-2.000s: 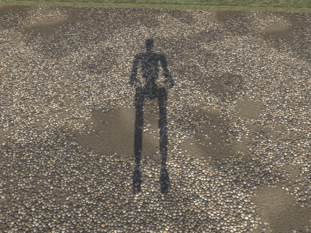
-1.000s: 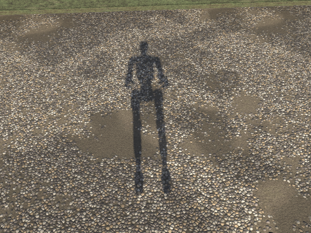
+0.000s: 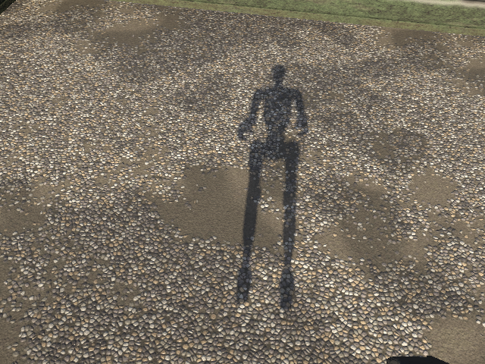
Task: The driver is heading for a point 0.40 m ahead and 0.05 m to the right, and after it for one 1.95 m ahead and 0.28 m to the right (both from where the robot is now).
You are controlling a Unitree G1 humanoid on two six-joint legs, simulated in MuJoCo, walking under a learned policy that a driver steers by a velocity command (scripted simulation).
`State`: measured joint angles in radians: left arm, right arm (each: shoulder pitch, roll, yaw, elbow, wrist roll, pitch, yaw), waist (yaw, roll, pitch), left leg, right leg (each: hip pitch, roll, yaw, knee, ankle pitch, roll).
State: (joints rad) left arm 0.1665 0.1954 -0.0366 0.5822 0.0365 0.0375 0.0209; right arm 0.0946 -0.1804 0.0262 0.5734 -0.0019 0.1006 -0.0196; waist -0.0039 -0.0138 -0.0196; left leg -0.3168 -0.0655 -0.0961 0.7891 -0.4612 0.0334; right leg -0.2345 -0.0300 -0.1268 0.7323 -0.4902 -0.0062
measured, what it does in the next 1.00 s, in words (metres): stands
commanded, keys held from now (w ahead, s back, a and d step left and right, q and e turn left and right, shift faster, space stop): w+q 0.06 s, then w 0.02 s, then w+e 0.58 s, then no key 0.34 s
